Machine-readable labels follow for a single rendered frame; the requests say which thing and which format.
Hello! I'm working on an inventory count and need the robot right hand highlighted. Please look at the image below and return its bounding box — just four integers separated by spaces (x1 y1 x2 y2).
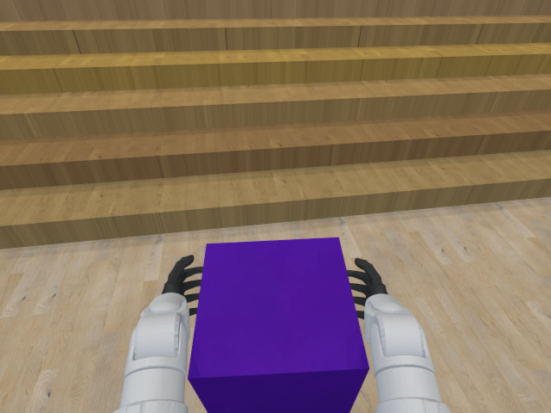
347 258 387 319

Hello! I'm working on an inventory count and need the robot right forearm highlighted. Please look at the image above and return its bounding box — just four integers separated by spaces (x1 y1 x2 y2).
364 293 451 413

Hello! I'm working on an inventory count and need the carton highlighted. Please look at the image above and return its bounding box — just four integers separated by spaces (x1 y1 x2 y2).
188 237 369 413

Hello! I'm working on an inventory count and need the robot left forearm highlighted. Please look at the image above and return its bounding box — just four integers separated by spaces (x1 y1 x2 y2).
113 293 190 413

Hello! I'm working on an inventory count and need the robot left hand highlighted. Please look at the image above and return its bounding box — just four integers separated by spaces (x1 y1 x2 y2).
162 255 203 316

